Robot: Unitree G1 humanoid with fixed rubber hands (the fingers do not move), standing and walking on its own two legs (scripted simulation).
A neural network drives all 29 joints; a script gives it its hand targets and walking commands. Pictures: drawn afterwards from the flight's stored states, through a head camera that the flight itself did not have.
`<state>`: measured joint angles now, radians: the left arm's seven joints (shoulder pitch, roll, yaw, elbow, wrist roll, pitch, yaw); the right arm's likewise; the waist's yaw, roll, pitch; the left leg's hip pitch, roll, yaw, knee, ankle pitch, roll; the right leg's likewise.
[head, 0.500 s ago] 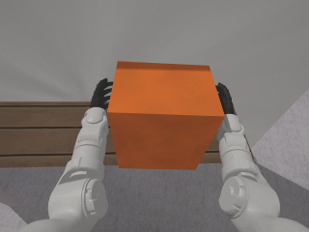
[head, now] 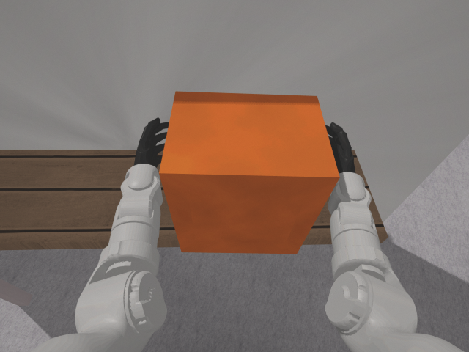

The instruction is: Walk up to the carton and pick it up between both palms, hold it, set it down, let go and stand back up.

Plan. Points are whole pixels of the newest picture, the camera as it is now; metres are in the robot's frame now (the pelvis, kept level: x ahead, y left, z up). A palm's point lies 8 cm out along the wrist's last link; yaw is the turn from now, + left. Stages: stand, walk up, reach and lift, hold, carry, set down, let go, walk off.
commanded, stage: set down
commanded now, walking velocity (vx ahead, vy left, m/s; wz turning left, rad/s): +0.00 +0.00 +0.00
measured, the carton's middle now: (242, 181) +0.41 -0.02 +0.02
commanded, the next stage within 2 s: none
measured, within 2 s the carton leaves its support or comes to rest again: neither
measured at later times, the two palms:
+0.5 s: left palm (147, 163) +0.41 +0.15 +0.08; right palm (340, 168) +0.40 -0.19 +0.08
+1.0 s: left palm (148, 164) +0.41 +0.16 +0.06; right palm (337, 166) +0.41 -0.19 +0.07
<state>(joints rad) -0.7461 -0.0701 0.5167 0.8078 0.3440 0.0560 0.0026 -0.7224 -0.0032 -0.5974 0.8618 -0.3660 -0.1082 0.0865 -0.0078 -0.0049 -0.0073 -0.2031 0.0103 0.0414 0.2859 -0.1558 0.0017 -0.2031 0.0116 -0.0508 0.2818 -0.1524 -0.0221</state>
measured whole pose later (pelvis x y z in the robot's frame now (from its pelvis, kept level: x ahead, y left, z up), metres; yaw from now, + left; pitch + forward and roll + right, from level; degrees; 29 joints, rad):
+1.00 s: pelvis +0.00 +0.00 +0.00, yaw -4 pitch +8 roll +0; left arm -0.76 0.02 0.34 0.92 0.22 0.00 0.11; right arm -0.77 -0.13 -0.36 1.05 -0.14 -0.15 0.05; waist 0.04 -0.02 -0.06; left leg -0.30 0.04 0.11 0.34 -0.19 0.01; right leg -0.31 0.03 -0.01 0.31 -0.15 -0.02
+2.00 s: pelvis -0.03 -0.02 -0.01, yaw +0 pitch +15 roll +0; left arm -1.15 0.38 -0.09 1.20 -0.32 0.10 0.06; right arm -1.18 -0.44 0.16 1.32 0.51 0.06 0.01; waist 0.03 -0.03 -0.21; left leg -0.55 0.05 0.01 0.44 -0.16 -0.03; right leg -0.54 0.04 -0.08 0.41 -0.14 -0.06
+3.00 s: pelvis -0.02 -0.01 +0.00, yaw -1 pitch +3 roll +0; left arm -0.60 0.30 0.13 0.42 -0.18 0.49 0.06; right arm -0.66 -0.45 0.00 0.73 0.41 0.24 0.06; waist 0.00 -0.02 -0.07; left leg -0.24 0.03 0.03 0.35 -0.17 -0.01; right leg -0.24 0.03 -0.03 0.32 -0.14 -0.04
